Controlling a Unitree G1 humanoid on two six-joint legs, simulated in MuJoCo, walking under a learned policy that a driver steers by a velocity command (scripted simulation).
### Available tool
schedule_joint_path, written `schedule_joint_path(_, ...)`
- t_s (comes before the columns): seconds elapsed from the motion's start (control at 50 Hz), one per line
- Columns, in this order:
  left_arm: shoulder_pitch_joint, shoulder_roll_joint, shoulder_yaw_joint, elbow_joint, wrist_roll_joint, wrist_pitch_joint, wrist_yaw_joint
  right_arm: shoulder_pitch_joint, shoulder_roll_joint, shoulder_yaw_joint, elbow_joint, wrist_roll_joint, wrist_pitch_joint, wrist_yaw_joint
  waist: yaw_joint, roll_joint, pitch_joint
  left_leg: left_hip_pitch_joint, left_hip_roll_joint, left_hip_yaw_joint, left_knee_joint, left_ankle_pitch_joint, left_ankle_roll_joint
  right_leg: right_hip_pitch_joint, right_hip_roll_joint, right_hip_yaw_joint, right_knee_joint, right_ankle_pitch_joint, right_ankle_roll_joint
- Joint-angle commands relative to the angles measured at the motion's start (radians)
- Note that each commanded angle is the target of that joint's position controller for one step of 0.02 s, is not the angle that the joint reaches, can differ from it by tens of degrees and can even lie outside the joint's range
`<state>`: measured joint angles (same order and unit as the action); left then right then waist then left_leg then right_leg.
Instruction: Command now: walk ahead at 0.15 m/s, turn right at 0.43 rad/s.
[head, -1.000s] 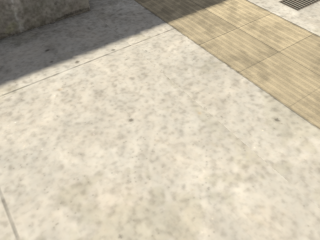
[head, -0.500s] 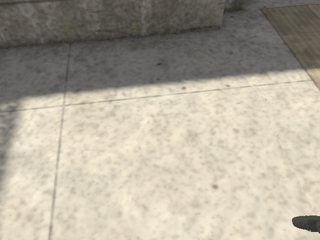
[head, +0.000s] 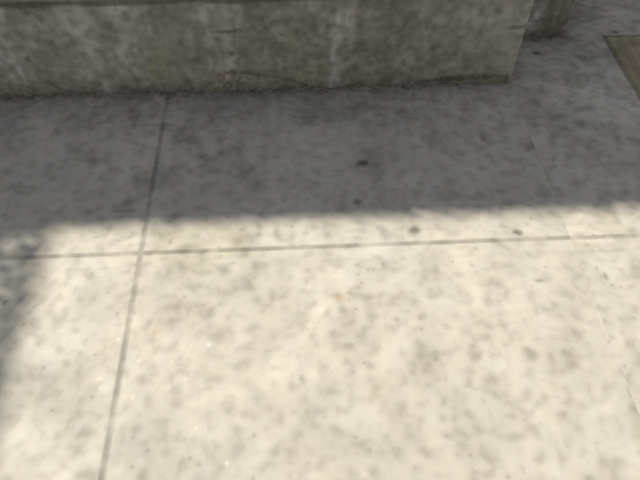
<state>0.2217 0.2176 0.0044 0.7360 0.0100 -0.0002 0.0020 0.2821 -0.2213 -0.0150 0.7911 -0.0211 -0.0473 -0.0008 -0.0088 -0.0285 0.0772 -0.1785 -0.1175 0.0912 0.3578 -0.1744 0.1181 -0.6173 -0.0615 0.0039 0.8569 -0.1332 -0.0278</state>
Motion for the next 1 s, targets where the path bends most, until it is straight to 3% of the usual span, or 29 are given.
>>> schedule_joint_path(0.02,0.013,0.093,0.034,-0.063,0.008,0.002,-0.012,-0.001,-0.130,-0.037,-0.061,0.001,0.003,-0.017,-0.006,0.096,-0.119,0.019,0.317,-0.035,-0.030,0.627,0.084,0.163,0.003,-0.031,-0.059,0.007,-0.011)
schedule_joint_path(0.1,0.010,0.096,0.051,-0.104,0.018,0.015,-0.027,0.005,-0.163,-0.054,-0.068,-0.001,0.039,-0.034,-0.020,0.102,-0.077,0.073,0.384,-0.046,0.077,0.546,0.075,0.166,0.032,-0.062,-0.152,-0.181,-0.040)
schedule_joint_path(0.14,0.076,0.088,0.057,-0.102,0.018,0.005,-0.026,-0.012,-0.173,-0.061,-0.072,0.007,0.047,-0.042,0.013,0.068,-0.091,0.051,0.358,-0.002,0.231,0.525,0.023,0.275,0.054,-0.051,-0.308,-0.102,-0.075)
schedule_joint_path(0.16,0.152,0.159,0.080,-0.092,0.021,-0.005,-0.016,0.010,-0.178,-0.065,-0.085,0.000,0.047,-0.043,0.034,-0.068,-0.137,-0.047,0.275,0.053,0.452,0.349,-0.043,0.407,-0.022,0.130,-0.385,0.212,-0.125)
schedule_joint_path(0.18,0.184,0.298,0.117,-0.105,0.015,-0.004,-0.005,-0.001,-0.124,-0.052,-0.144,0.000,0.058,-0.037,0.027,-0.282,-0.142,-0.360,0.051,0.090,0.732,-0.353,-0.124,0.557,-0.274,0.527,-0.421,0.735,-0.301)
schedule_joint_path(0.2,0.257,0.300,0.127,-0.093,-0.014,0.007,-0.003,-0.032,-0.098,-0.036,-0.159,-0.015,0.073,-0.039,0.071,-0.237,-0.250,-0.427,0.024,-0.105,0.873,-0.550,-0.139,0.608,-0.311,0.639,-0.484,0.720,-0.395)
schedule_joint_path(0.22,0.225,0.266,0.122,-0.095,-0.013,0.019,0.005,-0.062,-0.113,-0.036,-0.159,-0.011,0.076,-0.036,0.059,-0.102,-0.203,-0.456,0.059,-0.158,0.920,-0.464,-0.146,0.576,-0.261,0.556,-0.487,0.547,-0.376)
schedule_joint_path(0.24,0.151,0.233,0.114,-0.103,-0.008,0.034,0.012,-0.102,-0.120,-0.038,-0.162,-0.002,0.072,-0.033,0.034,-0.028,-0.131,-0.474,0.088,-0.169,0.871,-0.365,-0.148,0.505,-0.197,0.476,-0.511,0.395,-0.327)
schedule_joint_path(0.26,0.085,0.205,0.106,-0.117,-0.011,0.044,0.013,-0.124,-0.136,-0.043,-0.167,-0.004,0.069,-0.034,0.009,-0.011,-0.100,-0.472,0.108,-0.166,0.804,-0.296,-0.153,0.469,-0.137,0.428,-0.528,0.303,-0.272)
schedule_joint_path(0.3,0.046,0.189,0.103,-0.134,-0.011,0.049,0.007,-0.107,-0.140,-0.043,-0.155,-0.018,0.081,-0.028,0.000,-0.030,-0.140,-0.416,0.098,-0.149,0.757,-0.237,-0.169,0.454,-0.071,0.376,-0.521,0.306,-0.224)
schedule_joint_path(0.38,0.081,0.241,0.126,-0.122,-0.005,0.045,0.002,-0.134,-0.122,-0.033,-0.166,-0.004,0.094,-0.026,0.026,-0.034,-0.167,-0.404,0.086,-0.171,0.629,-0.206,-0.182,0.466,-0.036,0.427,-0.526,0.154,-0.192)
schedule_joint_path(0.46,0.076,0.255,0.134,-0.126,0.004,0.054,-0.002,-0.156,-0.144,-0.037,-0.167,0.000,0.090,-0.032,0.048,-0.082,-0.158,-0.389,0.076,-0.193,0.532,-0.189,-0.172,0.458,-0.022,0.510,-0.552,-0.059,-0.176)
schedule_joint_path(0.56,0.054,0.236,0.123,-0.123,0.018,0.055,-0.010,-0.146,-0.152,-0.036,-0.158,0.011,0.074,-0.034,0.062,-0.115,-0.156,-0.259,0.067,-0.174,0.423,-0.209,-0.134,0.408,-0.017,0.535,-0.533,-0.015,-0.162)
schedule_joint_path(0.6,0.023,0.213,0.110,-0.122,0.021,0.057,-0.010,-0.089,-0.154,-0.036,-0.138,0.017,0.069,-0.033,0.046,-0.122,-0.164,-0.170,0.074,-0.146,0.343,-0.219,-0.110,0.384,-0.027,0.520,-0.523,0.024,-0.152)
schedule_joint_path(0.64,0.000,0.178,0.088,-0.109,0.011,0.060,-0.001,-0.027,-0.124,-0.027,-0.113,0.013,0.064,-0.033,0.011,-0.096,-0.160,-0.011,0.086,-0.121,0.144,-0.108,-0.078,0.318,-0.013,0.494,-0.505,-0.017,-0.122)
schedule_joint_path(0.66,0.021,0.136,0.068,-0.090,0.009,0.056,0.008,-0.044,-0.100,-0.016,-0.111,0.004,0.060,-0.033,0.015,-0.054,-0.147,0.063,0.105,-0.163,0.009,-0.058,-0.061,0.278,0.014,0.463,-0.498,-0.111,-0.083)
schedule_joint_path(0.68,0.082,0.106,0.056,-0.070,0.016,0.051,0.013,-0.091,-0.128,-0.012,-0.126,-0.012,0.053,-0.034,0.055,0.097,-0.135,0.066,0.232,-0.365,-0.099,-0.110,-0.039,0.261,0.072,0.358,-0.380,-0.243,-0.036)
schedule_joint_path(0.7,0.056,0.150,0.067,-0.088,0.010,0.049,0.016,-0.157,-0.214,-0.024,-0.159,-0.022,0.050,-0.026,0.069,0.204,-0.075,-0.068,0.386,-0.593,-0.170,-0.086,0.035,0.234,0.186,0.181,-0.320,-0.275,-0.002)
schedule_joint_path(0.72,0.010,0.192,0.079,-0.089,0.019,0.046,0.021,-0.136,-0.225,-0.036,-0.139,-0.012,0.053,-0.013,0.049,0.205,-0.047,-0.157,0.398,-0.629,-0.163,-0.039,0.084,0.305,0.151,0.140,-0.263,-0.271,0.006)
schedule_joint_path(0.74,-0.015,0.201,0.081,-0.091,0.016,0.039,0.020,-0.123,-0.237,-0.047,-0.128,0.002,0.056,-0.004,0.046,0.195,-0.033,-0.146,0.346,-0.598,-0.129,-0.014,0.075,0.301,0.153,0.114,-0.222,-0.241,0.012)
schedule_joint_path(0.78,-0.051,0.200,0.084,-0.099,0.014,0.035,0.016,-0.049,-0.281,-0.077,-0.109,0.011,0.064,-0.002,0.011,0.191,-0.042,-0.040,0.291,-0.578,-0.077,0.096,0.065,0.186,0.175,0.088,-0.069,-0.283,0.036)
schedule_joint_path(0.82,-0.045,0.172,0.075,-0.100,0.012,0.038,0.016,-0.018,-0.271,-0.089,-0.106,0.018,0.070,0.000,0.012,0.162,-0.077,0.036,0.260,-0.570,-0.035,0.227,0.068,0.122,0.167,0.088,0.025,-0.319,0.058)
schedule_joint_path(0.86,-0.073,0.153,0.066,-0.111,0.004,0.039,0.025,-0.002,-0.254,-0.098,-0.107,0.019,0.075,0.004,0.002,0.163,-0.104,0.085,0.227,-0.578,-0.020,0.239,0.063,0.094,0.163,0.088,0.028,-0.322,0.070)
schedule_joint_path(0.98,-0.121,0.152,0.053,-0.131,-0.013,0.021,0.037,0.027,-0.261,-0.128,-0.108,0.012,0.091,0.007,-0.028,0.195,-0.154,0.121,0.197,-0.687,-0.014,0.174,0.062,0.166,0.183,0.102,-0.150,-0.325,0.055)
schedule_joint_path(1.0,-0.090,0.160,0.052,-0.125,-0.008,0.014,0.035,0.029,-0.266,-0.135,-0.108,0.012,0.093,0.012,-0.019,0.184,-0.200,0.080,0.180,-0.705,-0.038,-0.069,0.061,0.251,0.190,0.099,-0.201,-0.349,0.043)
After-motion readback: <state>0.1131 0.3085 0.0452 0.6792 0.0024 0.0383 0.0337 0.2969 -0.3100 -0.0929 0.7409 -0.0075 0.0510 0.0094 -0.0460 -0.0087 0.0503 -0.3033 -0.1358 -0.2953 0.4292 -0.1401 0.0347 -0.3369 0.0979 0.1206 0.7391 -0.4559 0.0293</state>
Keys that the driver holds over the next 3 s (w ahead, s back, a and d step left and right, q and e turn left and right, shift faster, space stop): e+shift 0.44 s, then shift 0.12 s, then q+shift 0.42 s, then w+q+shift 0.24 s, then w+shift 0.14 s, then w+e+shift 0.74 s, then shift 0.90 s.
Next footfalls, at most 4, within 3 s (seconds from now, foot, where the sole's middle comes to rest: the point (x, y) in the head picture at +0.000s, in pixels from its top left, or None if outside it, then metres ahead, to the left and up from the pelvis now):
0.16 right None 0.13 -0.12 -0.78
0.68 left None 0.17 0.05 -0.78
1.06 right None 0.08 -0.11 -0.78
1.54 left None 0.42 0.17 -0.78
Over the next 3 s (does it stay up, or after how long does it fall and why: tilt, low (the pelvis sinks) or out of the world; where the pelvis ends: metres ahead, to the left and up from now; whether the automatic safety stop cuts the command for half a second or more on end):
stays up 1.09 -0.10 0.00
